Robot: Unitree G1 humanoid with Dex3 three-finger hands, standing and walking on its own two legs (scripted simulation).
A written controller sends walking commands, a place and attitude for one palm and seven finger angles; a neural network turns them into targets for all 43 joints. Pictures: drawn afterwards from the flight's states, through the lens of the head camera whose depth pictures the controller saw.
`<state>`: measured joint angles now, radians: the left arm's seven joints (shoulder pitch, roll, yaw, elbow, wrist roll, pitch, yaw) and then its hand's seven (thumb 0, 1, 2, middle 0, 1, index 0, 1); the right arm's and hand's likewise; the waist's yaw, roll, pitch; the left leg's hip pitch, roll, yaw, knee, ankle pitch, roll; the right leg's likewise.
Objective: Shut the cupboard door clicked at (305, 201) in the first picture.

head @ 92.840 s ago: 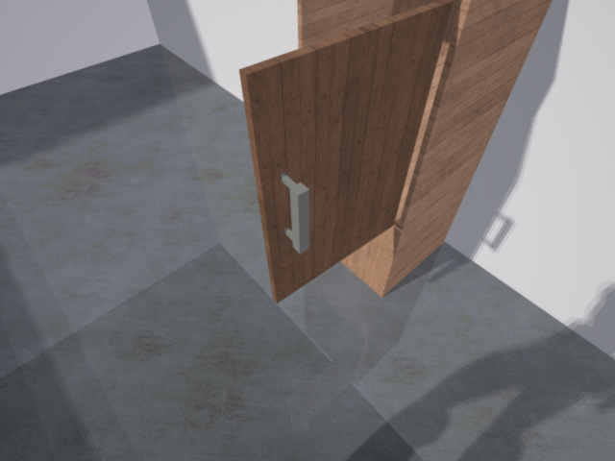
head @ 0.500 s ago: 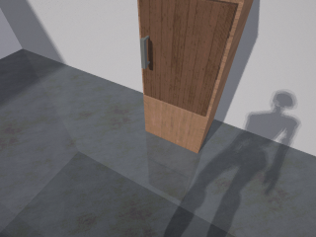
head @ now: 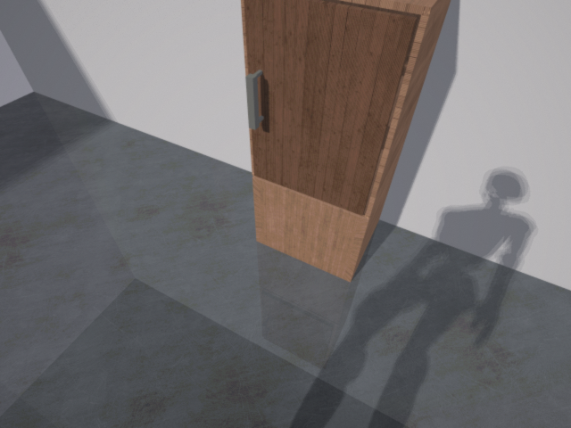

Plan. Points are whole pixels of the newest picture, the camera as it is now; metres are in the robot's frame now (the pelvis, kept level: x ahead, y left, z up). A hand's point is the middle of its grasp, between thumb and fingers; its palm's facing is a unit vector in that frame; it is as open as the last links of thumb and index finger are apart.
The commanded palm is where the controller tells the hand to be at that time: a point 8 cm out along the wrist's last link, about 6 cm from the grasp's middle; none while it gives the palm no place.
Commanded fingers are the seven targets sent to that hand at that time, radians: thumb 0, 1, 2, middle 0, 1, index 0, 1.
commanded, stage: look to check the result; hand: left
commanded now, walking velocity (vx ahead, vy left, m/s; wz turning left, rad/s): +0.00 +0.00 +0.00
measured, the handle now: (256, 100) +0.96 +0.13 -0.03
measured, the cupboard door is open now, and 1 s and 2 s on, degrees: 0 0 0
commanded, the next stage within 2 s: stand and wait in 0.48 s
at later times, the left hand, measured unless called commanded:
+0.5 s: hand out of the picture +0.03 +0.19 -0.17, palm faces +0.01 -0.97 -0.23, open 7.4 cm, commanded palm none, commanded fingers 0.00 0.90 0.90 -0.20 -0.30 -0.20 -0.30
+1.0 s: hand out of the picture +0.05 +0.20 -0.17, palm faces +0.01 -0.97 -0.24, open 7.4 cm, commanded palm none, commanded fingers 0.00 0.90 0.90 -0.20 -0.30 -0.20 -0.30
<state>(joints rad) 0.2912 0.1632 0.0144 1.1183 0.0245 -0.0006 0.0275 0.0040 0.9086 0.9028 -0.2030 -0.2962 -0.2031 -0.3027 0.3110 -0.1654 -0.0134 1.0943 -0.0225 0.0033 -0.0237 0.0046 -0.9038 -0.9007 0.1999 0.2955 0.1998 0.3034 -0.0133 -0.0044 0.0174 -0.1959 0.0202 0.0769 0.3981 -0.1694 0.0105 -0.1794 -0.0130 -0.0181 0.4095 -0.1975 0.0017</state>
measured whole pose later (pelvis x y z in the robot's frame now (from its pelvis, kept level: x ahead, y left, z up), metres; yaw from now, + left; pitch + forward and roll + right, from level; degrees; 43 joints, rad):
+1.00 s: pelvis +0.03 +0.00 +0.00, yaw +0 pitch -2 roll +0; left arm 0.24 0.22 0.01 1.14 0.02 -0.01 0.02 0.00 0.90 0.90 -0.20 -0.30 -0.20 -0.30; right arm 0.22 -0.21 0.00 1.12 -0.02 0.00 -0.02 0.01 -0.90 -0.90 0.20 0.30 0.20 0.30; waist -0.01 -0.01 0.04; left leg -0.12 0.02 0.07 0.34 -0.19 0.00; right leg -0.09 -0.01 -0.03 0.33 -0.21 0.00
